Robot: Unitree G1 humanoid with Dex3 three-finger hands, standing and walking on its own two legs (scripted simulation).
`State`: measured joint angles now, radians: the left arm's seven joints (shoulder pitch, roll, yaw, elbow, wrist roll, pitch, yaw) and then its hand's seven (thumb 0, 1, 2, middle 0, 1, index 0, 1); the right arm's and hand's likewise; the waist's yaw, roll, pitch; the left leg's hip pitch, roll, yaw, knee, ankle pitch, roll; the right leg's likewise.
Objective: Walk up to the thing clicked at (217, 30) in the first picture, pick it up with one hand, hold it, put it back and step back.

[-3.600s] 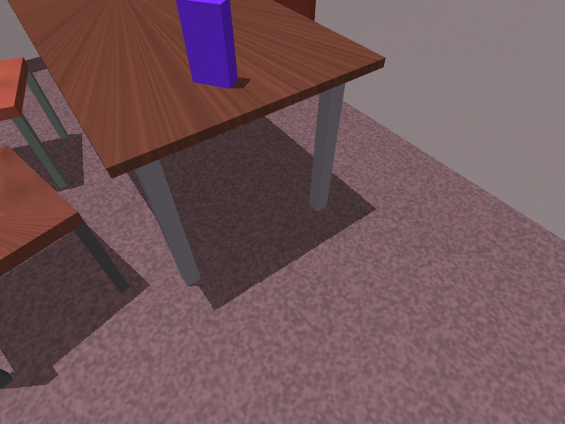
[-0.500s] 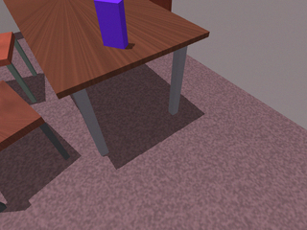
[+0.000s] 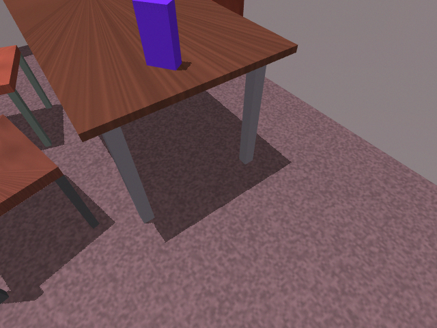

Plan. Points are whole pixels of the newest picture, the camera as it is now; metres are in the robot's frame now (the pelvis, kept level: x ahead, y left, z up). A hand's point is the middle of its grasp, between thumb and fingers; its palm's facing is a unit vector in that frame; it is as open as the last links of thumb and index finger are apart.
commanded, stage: stand
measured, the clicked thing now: (159, 34) +0.98 +0.21 +0.07
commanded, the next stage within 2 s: walk up in 0.12 s
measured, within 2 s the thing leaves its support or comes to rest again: neither
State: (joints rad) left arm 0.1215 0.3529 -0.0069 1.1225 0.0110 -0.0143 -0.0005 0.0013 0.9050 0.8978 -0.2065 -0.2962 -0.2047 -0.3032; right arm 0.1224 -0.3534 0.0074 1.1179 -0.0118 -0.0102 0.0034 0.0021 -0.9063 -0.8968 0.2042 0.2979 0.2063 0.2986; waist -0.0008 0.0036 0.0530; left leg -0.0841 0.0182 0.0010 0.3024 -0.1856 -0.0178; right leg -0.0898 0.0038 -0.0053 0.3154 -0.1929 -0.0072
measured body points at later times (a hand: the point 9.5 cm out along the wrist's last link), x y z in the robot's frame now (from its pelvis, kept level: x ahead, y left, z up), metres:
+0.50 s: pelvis +0.06 +0.10 -0.04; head +0.08 +0.11 +0.41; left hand +0.06 +0.46 -0.14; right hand +0.17 -0.23 -0.14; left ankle +0.12 +0.25 -0.75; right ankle -0.01 -0.10 -0.73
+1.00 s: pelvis +0.21 +0.17 -0.02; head +0.22 +0.14 +0.43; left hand +0.17 +0.50 -0.10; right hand +0.34 -0.13 -0.15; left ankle +0.20 +0.31 -0.70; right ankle +0.27 +0.05 -0.75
